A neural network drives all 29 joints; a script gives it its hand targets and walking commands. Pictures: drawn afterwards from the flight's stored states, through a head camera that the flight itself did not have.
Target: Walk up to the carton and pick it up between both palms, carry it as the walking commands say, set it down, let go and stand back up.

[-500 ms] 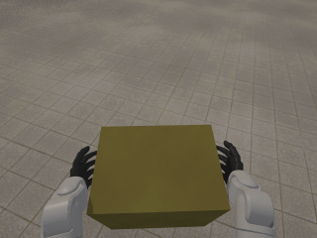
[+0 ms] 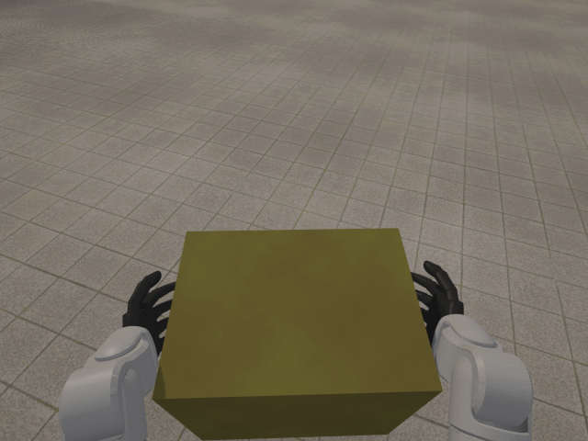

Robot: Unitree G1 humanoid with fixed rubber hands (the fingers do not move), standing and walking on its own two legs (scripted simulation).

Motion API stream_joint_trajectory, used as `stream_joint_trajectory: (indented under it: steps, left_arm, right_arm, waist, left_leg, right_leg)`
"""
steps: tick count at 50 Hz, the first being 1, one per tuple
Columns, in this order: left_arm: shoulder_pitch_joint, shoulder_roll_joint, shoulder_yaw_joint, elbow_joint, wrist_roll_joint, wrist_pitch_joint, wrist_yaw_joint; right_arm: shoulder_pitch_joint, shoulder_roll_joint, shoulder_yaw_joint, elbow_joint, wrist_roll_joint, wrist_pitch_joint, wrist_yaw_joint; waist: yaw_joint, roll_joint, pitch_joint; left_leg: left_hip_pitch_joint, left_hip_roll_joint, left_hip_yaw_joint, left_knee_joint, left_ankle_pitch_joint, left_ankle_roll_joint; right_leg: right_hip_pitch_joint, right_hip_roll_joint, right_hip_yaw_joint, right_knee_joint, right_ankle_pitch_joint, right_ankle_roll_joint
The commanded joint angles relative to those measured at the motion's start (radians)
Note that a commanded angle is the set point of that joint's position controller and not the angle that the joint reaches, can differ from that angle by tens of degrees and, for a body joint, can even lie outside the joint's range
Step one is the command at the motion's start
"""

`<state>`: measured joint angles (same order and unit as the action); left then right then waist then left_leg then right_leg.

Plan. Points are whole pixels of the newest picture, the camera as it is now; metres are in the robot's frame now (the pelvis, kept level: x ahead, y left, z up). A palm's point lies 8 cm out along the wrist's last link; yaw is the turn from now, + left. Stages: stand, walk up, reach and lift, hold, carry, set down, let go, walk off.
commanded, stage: carry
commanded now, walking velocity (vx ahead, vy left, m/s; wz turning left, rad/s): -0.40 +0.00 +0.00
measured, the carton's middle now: (294, 340) +0.25 +0.00 +0.03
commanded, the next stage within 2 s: none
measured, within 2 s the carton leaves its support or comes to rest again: neither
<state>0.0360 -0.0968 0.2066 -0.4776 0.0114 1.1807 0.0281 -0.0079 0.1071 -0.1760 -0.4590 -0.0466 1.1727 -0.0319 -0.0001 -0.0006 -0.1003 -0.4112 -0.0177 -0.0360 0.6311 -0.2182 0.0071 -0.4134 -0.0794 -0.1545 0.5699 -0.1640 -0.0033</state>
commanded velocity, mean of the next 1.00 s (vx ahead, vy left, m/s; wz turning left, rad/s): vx -0.28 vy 0.00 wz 0.00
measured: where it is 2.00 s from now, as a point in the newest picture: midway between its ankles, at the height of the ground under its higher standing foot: outside the picture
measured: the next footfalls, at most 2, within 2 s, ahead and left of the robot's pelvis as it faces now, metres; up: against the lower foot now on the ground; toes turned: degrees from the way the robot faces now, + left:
right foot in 0.16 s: +0.05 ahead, -0.13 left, +0.00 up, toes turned -10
left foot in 0.50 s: -0.18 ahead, +0.13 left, +0.00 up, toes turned +1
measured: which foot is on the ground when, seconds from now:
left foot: down 0.00-0.16, up 0.18-0.48, down 0.50-0.84, up 0.86-1.00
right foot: down 0.00-0.02, up 0.04-0.14, down 0.16-0.50, up 0.52-0.82, down 0.84-1.00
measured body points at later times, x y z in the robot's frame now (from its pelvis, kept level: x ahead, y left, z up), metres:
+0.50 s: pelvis -0.15 +0.00 +0.00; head -0.16 +0.01 +0.45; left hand +0.08 +0.19 +0.07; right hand +0.10 -0.17 +0.09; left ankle -0.22 +0.13 -0.73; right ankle +0.02 -0.12 -0.72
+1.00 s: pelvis -0.34 -0.01 +0.01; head -0.33 -0.02 +0.46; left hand -0.10 +0.17 +0.09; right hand -0.10 -0.19 +0.09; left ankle -0.35 +0.14 -0.66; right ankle -0.28 -0.11 -0.72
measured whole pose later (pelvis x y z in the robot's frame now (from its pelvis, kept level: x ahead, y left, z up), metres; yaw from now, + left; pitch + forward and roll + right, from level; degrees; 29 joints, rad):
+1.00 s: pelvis -0.34 -0.01 +0.01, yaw +0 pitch +4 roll +0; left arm 0.06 -0.13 0.20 -0.58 0.00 1.15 0.02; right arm 0.05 0.12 -0.18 -0.58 -0.05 1.13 0.00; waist 0.00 0.01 -0.06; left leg -0.56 0.04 -0.01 1.02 -0.35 -0.03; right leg -0.42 -0.02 -0.10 0.51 -0.17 -0.04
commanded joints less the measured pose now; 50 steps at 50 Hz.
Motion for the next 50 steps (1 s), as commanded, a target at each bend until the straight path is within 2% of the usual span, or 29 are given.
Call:
stream_joint_trajectory:
  steps: [1, 4, 6, 7, 8, 9, 10, 12, 13, 16, 20, 22, 24, 25, 26, 27, 29, 30, 34, 36, 38, 39, 41, 42, 43, 44, 45, 47, 50]
  left_arm:
    - [-0.544, -0.787, -0.841, -0.254, -0.325, 0.018, -0.085]
    - [-0.491, -0.783, -0.827, -0.227, -0.315, 0.018, -0.092]
    - [-0.476, -0.799, -0.82, -0.217, -0.318, 0.014, -0.098]
    - [-0.515, -0.816, -0.821, -0.234, -0.339, 0.01, -0.103]
    - [-0.432, -0.792, -0.795, -0.205, -0.327, 0.009, -0.1]
    - [-0.43, -0.782, -0.796, -0.198, -0.325, 0.002, -0.104]
    - [-0.47, -0.839, -0.838, -0.257, -0.349, -0.011, -0.112]
    - [-0.491, -0.853, -0.853, -0.32, -0.338, -0.027, -0.12]
    - [-0.5, -0.837, -0.851, -0.322, -0.326, -0.03, -0.117]
    - [-0.473, -0.805, -0.816, -0.271, -0.312, -0.017, -0.114]
    - [-0.441, -0.767, -0.846, -0.306, -0.301, -0.011, -0.101]
    - [-0.426, -0.75, -0.841, -0.292, -0.299, -0.008, -0.104]
    - [-0.451, -0.754, -0.854, -0.325, -0.306, -0.013, -0.1]
    - [-0.417, -0.733, -0.837, -0.268, -0.289, -0.005, -0.097]
    - [-0.458, -0.728, -0.838, -0.298, -0.304, -0.004, -0.103]
    - [-0.498, -0.769, -0.875, -0.323, -0.321, -0.009, -0.104]
    - [-0.509, -0.844, -0.915, -0.32, -0.346, -0.031, -0.111]
    - [-0.474, -0.837, -0.907, -0.291, -0.337, -0.028, -0.104]
    - [-0.476, -0.805, -0.909, -0.304, -0.332, -0.027, -0.09]
    - [-0.453, -0.806, -0.908, -0.335, -0.336, -0.042, -0.08]
    - [-0.427, -0.801, -0.924, -0.37, -0.344, -0.051, -0.078]
    - [-0.428, -0.812, -0.916, -0.369, -0.35, -0.062, -0.086]
    - [-0.368, -0.8, -0.894, -0.346, -0.332, -0.064, -0.099]
    - [-0.357, -0.784, -0.875, -0.341, -0.318, -0.065, -0.104]
    - [-0.39, -0.767, -0.882, -0.38, -0.324, -0.066, -0.109]
    - [-0.32, -0.747, -0.856, -0.319, -0.3, -0.054, -0.112]
    - [-0.353, -0.736, -0.865, -0.359, -0.304, -0.052, -0.114]
    - [-0.356, -0.729, -0.842, -0.317, -0.28, -0.044, -0.109]
    - [-0.349, -0.698, -0.827, -0.296, -0.275, -0.037, -0.104]
  right_arm:
    - [-0.445, 0.772, 0.754, -0.227, 0.306, 0.016, 0.083]
    - [-0.413, 0.764, 0.762, -0.208, 0.308, 0.023, 0.09]
    - [-0.416, 0.782, 0.792, -0.221, 0.316, 0.02, 0.089]
    - [-0.435, 0.792, 0.792, -0.24, 0.31, 0.015, 0.084]
    - [-0.391, 0.783, 0.794, -0.234, 0.309, 0.015, 0.078]
    - [-0.368, 0.775, 0.785, -0.225, 0.306, 0.011, 0.079]
    - [-0.418, 0.813, 0.799, -0.277, 0.321, -0.002, 0.088]
    - [-0.453, 0.857, 0.833, -0.298, 0.351, -0.026, 0.1]
    - [-0.472, 0.847, 0.839, -0.288, 0.351, -0.027, 0.101]
    - [-0.457, 0.806, 0.833, -0.257, 0.329, -0.008, 0.091]
    - [-0.35, 0.781, 0.813, -0.232, 0.32, 0.0, 0.092]
    - [-0.366, 0.762, 0.812, -0.253, 0.315, 0.0, 0.087]
    - [-0.359, 0.795, 0.832, -0.238, 0.335, -0.003, 0.099]
    - [-0.361, 0.773, 0.827, -0.232, 0.326, 0.003, 0.097]
    - [-0.368, 0.77, 0.81, -0.239, 0.313, 0.001, 0.095]
    - [-0.329, 0.789, 0.798, -0.24, 0.309, -0.002, 0.102]
    - [-0.365, 0.794, 0.808, -0.282, 0.318, -0.017, 0.117]
    - [-0.351, 0.773, 0.804, -0.27, 0.321, -0.018, 0.122]
    - [-0.348, 0.753, 0.8, -0.278, 0.313, -0.029, 0.108]
    - [-0.323, 0.777, 0.81, -0.309, 0.323, -0.043, 0.102]
    - [-0.287, 0.763, 0.805, -0.351, 0.311, -0.055, 0.099]
    - [-0.301, 0.772, 0.816, -0.358, 0.311, -0.061, 0.097]
    - [-0.312, 0.766, 0.84, -0.369, 0.313, -0.065, 0.091]
    - [-0.317, 0.784, 0.84, -0.372, 0.318, -0.066, 0.09]
    - [-0.314, 0.759, 0.834, -0.374, 0.315, -0.058, 0.092]
    - [-0.355, 0.755, 0.862, -0.372, 0.324, -0.048, 0.091]
    - [-0.35, 0.771, 0.867, -0.34, 0.324, -0.045, 0.092]
    - [-0.403, 0.756, 0.881, -0.346, 0.339, -0.039, 0.098]
    - [-0.38, 0.72, 0.863, -0.323, 0.334, -0.029, 0.091]
  waist:
    - [0.012, 0.178, -0.077]
    - [0.007, 0.246, -0.1]
    - [0.022, 0.195, -0.092]
    - [0.02, 0.076, -0.126]
    - [0.009, -0.075, -0.229]
    - [0.012, -0.281, -0.286]
    - [0.018, -0.284, -0.247]
    - [0.014, -0.079, -0.217]
    - [0.009, -0.051, -0.196]
    - [-0.005, -0.205, -0.174]
    - [0.012, -0.141, -0.185]
    - [0.011, -0.236, -0.167]
    - [0.005, -0.122, -0.171]
    - [0.005, 0.039, -0.109]
    - [-0.012, 0.324, -0.085]
    - [-0.027, 0.325, -0.026]
    - [-0.012, 0.144, -0.051]
    - [-0.004, 0.168, -0.075]
    - [-0.01, 0.22, -0.233]
    - [-0.018, 0.244, -0.315]
    - [-0.016, 0.251, -0.379]
    - [-0.007, 0.17, -0.414]
    - [0.008, 0.106, -0.419]
    - [0.006, -0.063, -0.385]
    - [0.013, -0.231, -0.322]
    - [0.021, -0.218, -0.301]
    - [0.015, -0.137, -0.244]
    - [0.004, -0.114, -0.208]
    - [0.001, -0.17, -0.177]
  left_leg:
    - [-0.184, 0.208, -0.172, -0.29, -0.118, 0.044]
    - [-0.226, 0.277, -0.195, -0.286, 0.034, 0.119]
    - [-0.124, 0.222, -0.143, -0.194, 0.231, 0.084]
    - [-0.073, 0.178, -0.11, -0.103, 0.317, 0.047]
    - [-0.09, 0.128, -0.064, 0.02, 0.235, 0.01]
    - [-0.193, 0.025, 0.045, 0.268, -0.176, -0.052]
    - [-0.149, 0.01, 0.08, 0.536, -0.343, -0.051]
    - [-0.113, 0.054, 0.032, 0.703, -0.204, -0.056]
    - [-0.134, 0.065, 0.039, 0.713, -0.168, -0.064]
    - [-0.075, 0.073, 0.076, 0.488, -0.2, -0.074]
    - [0.029, 0.026, 0.129, 0.163, -0.27, -0.045]
    - [0.067, 0.027, 0.134, 0.036, -0.271, -0.03]
    - [0.12, 0.036, 0.072, -0.254, -0.178, -0.005]
    - [0.095, 0.164, -0.109, -0.362, -0.235, 0.021]
    - [0.018, 0.408, -0.39, -0.405, -0.033, 0.129]
    - [-0.04, 0.439, -0.32, -0.372, 0.246, 0.192]
    - [-0.043, 0.296, -0.131, -0.247, 0.423, 0.119]
    - [0.052, 0.275, -0.062, -0.177, 0.612, 0.111]
    - [0.357, 0.281, -0.111, -0.077, 1.056, 0.108]
    - [0.467, 0.29, -0.138, -0.076, 1.12, 0.115]
    - [0.467, 0.302, -0.169, -0.112, 0.926, 0.121]
    - [0.437, 0.292, -0.156, -0.094, 0.813, 0.11]
    - [0.219, 0.218, -0.101, -0.086, 0.396, 0.044]
    - [0.008, 0.137, -0.02, 0.005, 0.01, -0.006]
    - [-0.175, 0.034, 0.104, 0.261, -0.288, -0.058]
    - [-0.115, 0.053, 0.06, 0.454, -0.302, -0.051]
    - [-0.091, 0.055, 0.023, 0.552, -0.231, -0.043]
    - [-0.086, 0.071, 0.048, 0.556, -0.149, -0.055]
    - [-0.057, 0.047, 0.1, 0.294, -0.213, -0.062]
  right_leg:
    - [0.052, -0.01, 0.042, 0.167, -0.21, -0.005]
    - [0.049, 0.018, 0.087, 0.379, -0.228, -0.013]
    - [0.043, 0.006, 0.093, 0.098, -0.223, -0.025]
    - [0.087, 0.002, 0.093, -0.064, -0.132, -0.023]
    - [0.207, -0.092, 0.196, -0.123, 0.068, -0.023]
    - [0.273, -0.318, 0.422, -0.194, 0.322, -0.113]
    - [0.062, -0.426, 0.441, -0.272, 0.317, -0.194]
    - [0.001, -0.309, 0.271, -0.26, 0.115, -0.178]
    - [0.009, -0.271, 0.217, -0.244, 0.104, -0.159]
    - [0.058, -0.219, 0.198, -0.29, -0.008, -0.105]
    - [0.089, -0.247, 0.25, -0.354, -0.119, -0.088]
    - [0.098, -0.235, 0.222, -0.373, -0.183, -0.064]
    - [0.107, -0.17, 0.164, -0.246, -0.177, -0.014]
    - [0.025, -0.091, 0.106, -0.102, -0.181, 0.039]
    - [-0.109, 0.038, 0.023, 0.282, -0.333, 0.074]
    - [-0.206, 0.069, 0.132, 0.571, -0.406, 0.044]
    - [-0.229, 0.059, 0.207, 0.782, -0.288, 0.016]
    - [-0.255, 0.058, 0.182, 0.787, -0.274, 0.013]
    - [-0.221, 0.084, 0.088, 0.435, -0.327, 0.028]
    - [-0.172, 0.1, 0.077, 0.218, -0.33, 0.027]
    - [-0.079, 0.115, 0.072, 0.093, -0.264, 0.022]
    - [0.015, 0.107, 0.057, -0.042, -0.187, 0.018]
    - [0.244, 0.004, 0.126, -0.198, 0.014, 0.009]
    - [0.361, -0.131, 0.282, -0.223, 0.087, -0.003]
    - [0.332, -0.338, 0.442, -0.234, 0.275, -0.091]
    - [0.176, -0.354, 0.396, -0.263, 0.132, -0.149]
    - [0.061, -0.283, 0.341, -0.318, -0.152, -0.129]
    - [0.005, -0.211, 0.245, -0.305, -0.221, -0.095]
    - [0.047, -0.189, 0.277, -0.332, -0.31, -0.076]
